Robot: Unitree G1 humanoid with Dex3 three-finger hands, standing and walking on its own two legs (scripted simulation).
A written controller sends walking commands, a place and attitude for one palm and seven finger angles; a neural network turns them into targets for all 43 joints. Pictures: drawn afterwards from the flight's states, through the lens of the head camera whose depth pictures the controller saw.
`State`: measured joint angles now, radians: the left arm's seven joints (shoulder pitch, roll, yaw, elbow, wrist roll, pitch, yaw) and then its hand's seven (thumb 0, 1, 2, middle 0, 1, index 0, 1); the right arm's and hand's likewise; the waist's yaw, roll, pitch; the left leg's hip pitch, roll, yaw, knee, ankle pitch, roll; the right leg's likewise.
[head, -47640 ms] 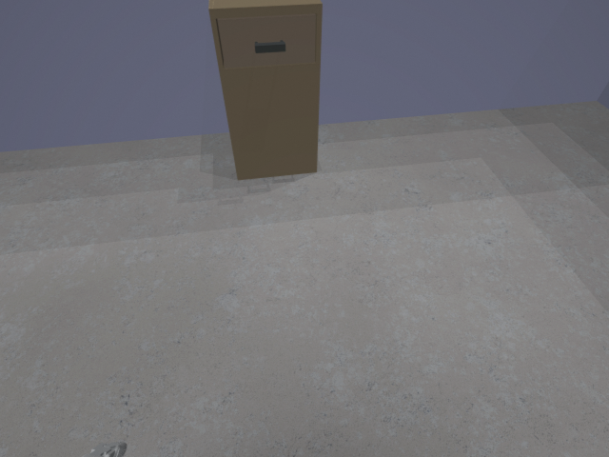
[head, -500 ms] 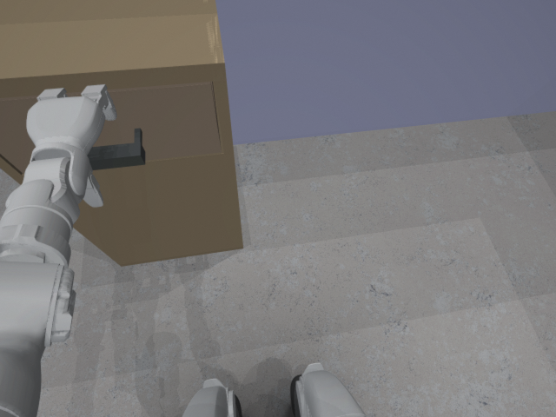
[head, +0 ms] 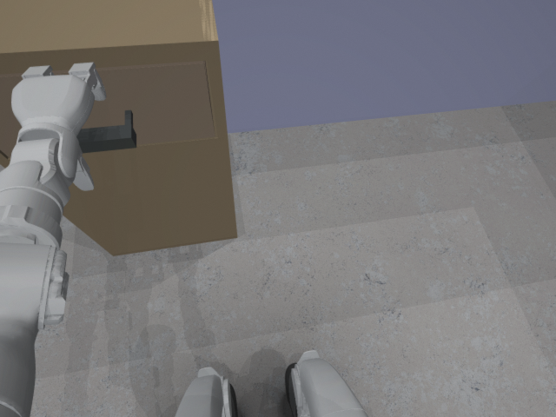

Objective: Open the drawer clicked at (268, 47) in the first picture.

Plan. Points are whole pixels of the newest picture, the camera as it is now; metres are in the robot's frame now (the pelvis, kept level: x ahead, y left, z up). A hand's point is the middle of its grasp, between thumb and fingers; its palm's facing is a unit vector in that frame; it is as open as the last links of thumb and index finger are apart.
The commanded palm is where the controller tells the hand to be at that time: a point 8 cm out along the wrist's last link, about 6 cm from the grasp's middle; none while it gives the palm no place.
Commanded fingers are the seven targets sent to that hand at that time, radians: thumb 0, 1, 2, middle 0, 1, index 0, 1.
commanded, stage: lower the fingers behind the handle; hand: left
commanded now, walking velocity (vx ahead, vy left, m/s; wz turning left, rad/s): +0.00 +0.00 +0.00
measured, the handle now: (96, 129) +0.58 +0.23 -0.02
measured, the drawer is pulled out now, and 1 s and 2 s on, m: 0.00 0.00 0.00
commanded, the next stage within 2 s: lift the fingers back up to retry in 1.40 s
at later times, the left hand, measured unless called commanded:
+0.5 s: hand (78, 131) +0.54 +0.23 +0.03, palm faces +0.00 +0.01 -1.00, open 13.7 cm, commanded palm +0.55 +0.25 +0.03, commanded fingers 0.00 -0.50 0.30 -0.30 -1.20 -0.30 -1.20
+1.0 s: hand (79, 132) +0.54 +0.23 +0.02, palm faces +0.02 +0.02 -1.00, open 13.8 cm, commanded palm +0.55 +0.25 +0.00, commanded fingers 0.00 -0.50 0.30 -0.30 -1.20 -0.30 -1.20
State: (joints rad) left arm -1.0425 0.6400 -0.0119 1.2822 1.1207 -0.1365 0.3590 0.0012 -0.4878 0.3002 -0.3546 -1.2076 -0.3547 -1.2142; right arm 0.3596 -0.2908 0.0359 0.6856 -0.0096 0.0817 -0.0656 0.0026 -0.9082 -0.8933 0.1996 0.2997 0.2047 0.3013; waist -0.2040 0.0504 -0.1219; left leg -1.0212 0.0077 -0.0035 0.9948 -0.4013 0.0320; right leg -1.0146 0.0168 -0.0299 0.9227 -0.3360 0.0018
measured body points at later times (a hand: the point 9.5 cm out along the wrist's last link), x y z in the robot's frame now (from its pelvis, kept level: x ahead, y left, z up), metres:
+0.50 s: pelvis -0.03 +0.00 -0.03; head +0.12 +0.01 +0.39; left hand +0.53 +0.23 +0.08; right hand -0.04 -0.28 -0.14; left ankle +0.03 +0.10 -0.67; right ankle +0.05 -0.12 -0.67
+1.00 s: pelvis -0.05 +0.00 -0.06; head +0.11 +0.01 +0.36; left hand +0.53 +0.23 +0.08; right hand -0.05 -0.27 -0.17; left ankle +0.03 +0.10 -0.67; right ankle +0.05 -0.12 -0.67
